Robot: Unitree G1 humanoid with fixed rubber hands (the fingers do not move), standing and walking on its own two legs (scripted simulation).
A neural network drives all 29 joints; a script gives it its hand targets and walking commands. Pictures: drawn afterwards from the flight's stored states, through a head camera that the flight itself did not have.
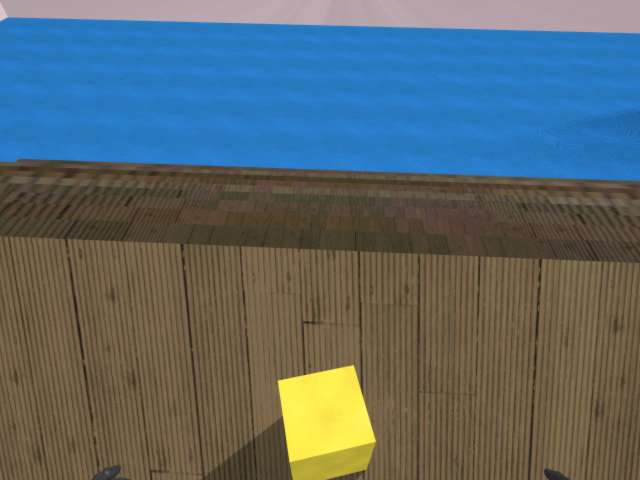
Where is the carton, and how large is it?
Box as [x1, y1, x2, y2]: [278, 365, 375, 479]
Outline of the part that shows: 353,365 278,381 289,461 293,479 326,479 366,469 375,440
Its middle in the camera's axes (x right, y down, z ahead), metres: +0.00 +0.51 +1.07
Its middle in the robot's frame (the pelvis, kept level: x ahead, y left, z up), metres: +0.43 +0.01 -0.65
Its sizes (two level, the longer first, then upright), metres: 0.210 0.200 0.250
